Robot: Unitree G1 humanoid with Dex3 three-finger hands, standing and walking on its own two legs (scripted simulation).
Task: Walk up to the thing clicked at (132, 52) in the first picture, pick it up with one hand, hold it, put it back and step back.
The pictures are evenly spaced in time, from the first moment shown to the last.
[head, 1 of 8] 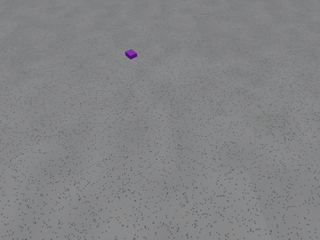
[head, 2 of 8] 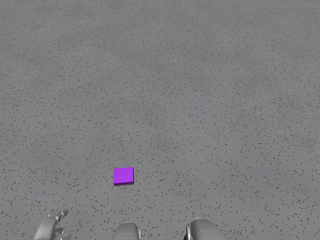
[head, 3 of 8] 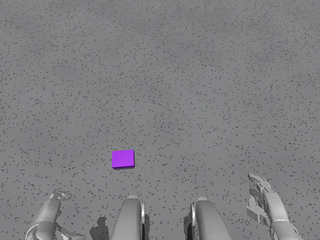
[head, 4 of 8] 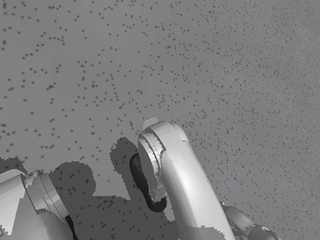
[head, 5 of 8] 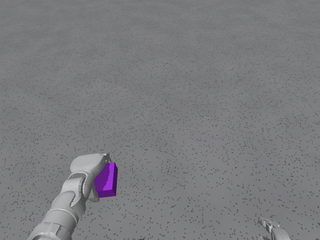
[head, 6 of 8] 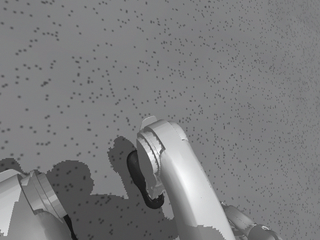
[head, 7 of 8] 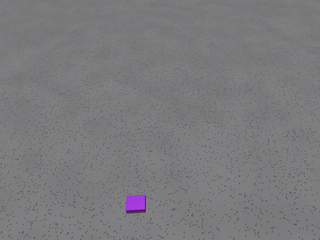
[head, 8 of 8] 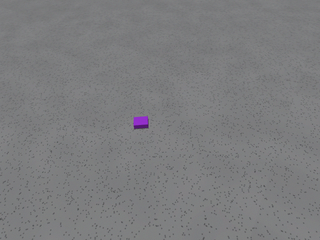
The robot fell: no
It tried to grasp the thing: yes
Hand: left
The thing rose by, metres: 0.69
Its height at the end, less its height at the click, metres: +0.00
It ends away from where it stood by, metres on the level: 0.01
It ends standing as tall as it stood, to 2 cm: yes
